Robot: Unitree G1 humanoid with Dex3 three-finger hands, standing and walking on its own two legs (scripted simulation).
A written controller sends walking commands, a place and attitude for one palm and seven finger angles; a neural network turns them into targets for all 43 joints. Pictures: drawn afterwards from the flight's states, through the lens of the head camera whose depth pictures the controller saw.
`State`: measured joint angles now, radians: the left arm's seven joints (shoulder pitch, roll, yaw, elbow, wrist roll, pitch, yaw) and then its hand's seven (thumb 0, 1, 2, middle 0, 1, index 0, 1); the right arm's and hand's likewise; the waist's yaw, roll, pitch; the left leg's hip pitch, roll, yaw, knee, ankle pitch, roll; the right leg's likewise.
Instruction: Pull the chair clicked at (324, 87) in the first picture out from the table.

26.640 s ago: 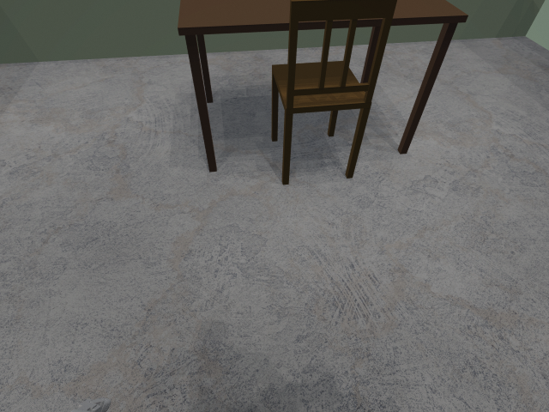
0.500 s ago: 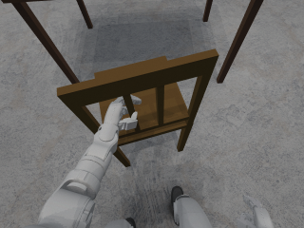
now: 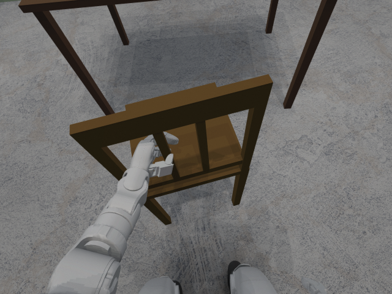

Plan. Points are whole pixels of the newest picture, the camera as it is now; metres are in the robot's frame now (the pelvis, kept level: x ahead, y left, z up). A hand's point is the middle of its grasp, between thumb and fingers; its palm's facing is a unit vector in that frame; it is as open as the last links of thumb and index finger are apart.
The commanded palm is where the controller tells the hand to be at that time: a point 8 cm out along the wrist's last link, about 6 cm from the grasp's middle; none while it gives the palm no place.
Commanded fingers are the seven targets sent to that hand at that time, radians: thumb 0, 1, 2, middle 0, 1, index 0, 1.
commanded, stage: step backward, pulling the chair out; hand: left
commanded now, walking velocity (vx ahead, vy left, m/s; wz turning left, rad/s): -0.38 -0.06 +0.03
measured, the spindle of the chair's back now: (168, 156) +0.42 +0.08 -0.09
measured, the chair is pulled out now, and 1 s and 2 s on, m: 0.48 0.57 0.57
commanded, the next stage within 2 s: stop walking, hand still on the chair in 0.58 s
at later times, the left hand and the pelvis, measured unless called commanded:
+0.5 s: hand (165, 189) +0.32 +0.08 -0.04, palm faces -0.19 -0.95 -0.23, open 6.1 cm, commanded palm +0.32 +0.13 -0.03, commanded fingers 0.00 0.90 0.90 -0.50 -1.45 -0.50 -1.45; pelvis -0.06 +0.01 +0.00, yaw +0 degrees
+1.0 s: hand (163, 201) +0.29 +0.08 -0.03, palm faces -0.17 -0.96 -0.21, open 6.0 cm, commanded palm +0.28 +0.13 -0.02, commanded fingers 0.00 0.90 0.90 -0.50 -1.45 -0.50 -1.45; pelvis -0.06 +0.01 +0.00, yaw -1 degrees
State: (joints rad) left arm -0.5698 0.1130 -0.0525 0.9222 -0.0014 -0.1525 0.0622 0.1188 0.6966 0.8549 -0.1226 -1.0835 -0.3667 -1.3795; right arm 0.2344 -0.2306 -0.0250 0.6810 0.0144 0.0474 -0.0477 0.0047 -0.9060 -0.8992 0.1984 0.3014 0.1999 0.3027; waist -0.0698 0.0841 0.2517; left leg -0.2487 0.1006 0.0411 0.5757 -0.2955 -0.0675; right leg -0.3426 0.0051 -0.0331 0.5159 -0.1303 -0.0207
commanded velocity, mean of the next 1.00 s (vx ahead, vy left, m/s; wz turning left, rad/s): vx -0.18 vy -0.06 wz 0.00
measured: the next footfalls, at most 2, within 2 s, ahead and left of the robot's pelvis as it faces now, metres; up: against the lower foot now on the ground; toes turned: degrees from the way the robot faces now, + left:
left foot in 0.34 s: -0.06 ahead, +0.18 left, +0.00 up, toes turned +5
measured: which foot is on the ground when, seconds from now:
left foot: down 0.00-0.00, up 0.02-0.32, down 0.34-1.00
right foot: down 0.00-1.00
